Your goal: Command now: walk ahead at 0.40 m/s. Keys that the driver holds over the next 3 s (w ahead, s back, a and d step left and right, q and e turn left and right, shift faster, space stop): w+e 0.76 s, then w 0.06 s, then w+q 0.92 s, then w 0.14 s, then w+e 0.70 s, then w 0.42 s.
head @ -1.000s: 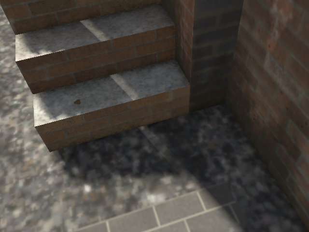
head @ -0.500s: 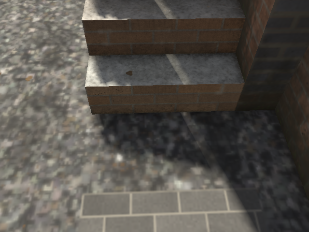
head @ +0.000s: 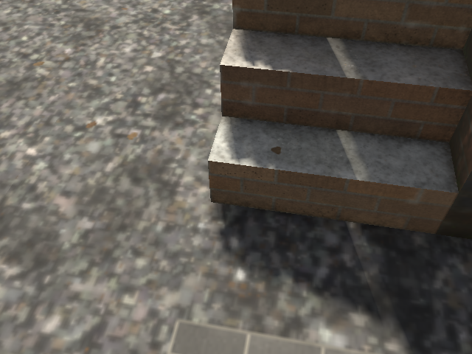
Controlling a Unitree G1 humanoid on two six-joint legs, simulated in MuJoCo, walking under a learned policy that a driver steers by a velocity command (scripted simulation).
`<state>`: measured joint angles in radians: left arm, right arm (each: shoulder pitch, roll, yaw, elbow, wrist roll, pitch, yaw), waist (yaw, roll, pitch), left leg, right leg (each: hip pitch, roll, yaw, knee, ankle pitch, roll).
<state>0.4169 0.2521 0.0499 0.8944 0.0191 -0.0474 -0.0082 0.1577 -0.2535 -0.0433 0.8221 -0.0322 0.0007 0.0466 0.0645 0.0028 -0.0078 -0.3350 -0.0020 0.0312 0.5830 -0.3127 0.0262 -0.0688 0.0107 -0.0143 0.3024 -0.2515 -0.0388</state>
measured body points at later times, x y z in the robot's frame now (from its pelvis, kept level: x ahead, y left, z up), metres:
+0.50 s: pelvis +0.22 +0.00 -0.03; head +0.26 -0.01 +0.42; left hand +0.45 +0.18 -0.14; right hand +0.11 -0.23 -0.17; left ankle +0.04 +0.11 -0.75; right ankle +0.35 -0.10 -0.73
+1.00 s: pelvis +0.49 -0.09 -0.01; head +0.52 -0.12 +0.44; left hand +0.59 +0.19 -0.13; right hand +0.58 -0.38 -0.12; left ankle +0.73 -0.04 -0.71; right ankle +0.34 -0.08 -0.75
